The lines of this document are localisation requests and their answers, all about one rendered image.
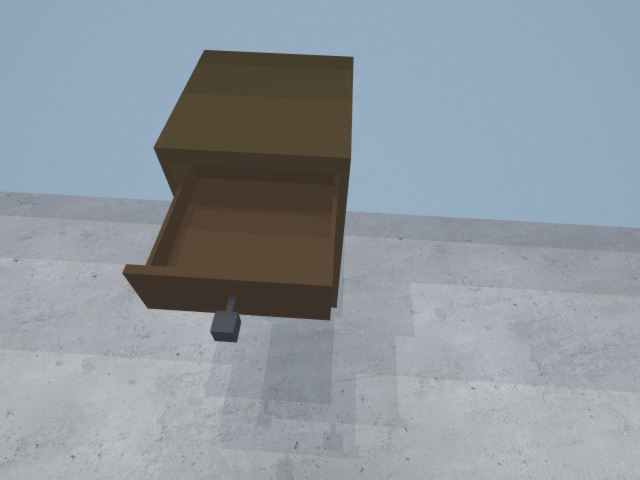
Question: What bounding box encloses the drawer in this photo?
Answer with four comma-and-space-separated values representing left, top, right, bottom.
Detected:
122, 165, 338, 320

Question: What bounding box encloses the cabinet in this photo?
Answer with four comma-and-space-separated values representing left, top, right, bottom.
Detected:
153, 50, 354, 308

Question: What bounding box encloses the handle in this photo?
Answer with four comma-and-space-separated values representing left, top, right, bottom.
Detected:
210, 297, 241, 342

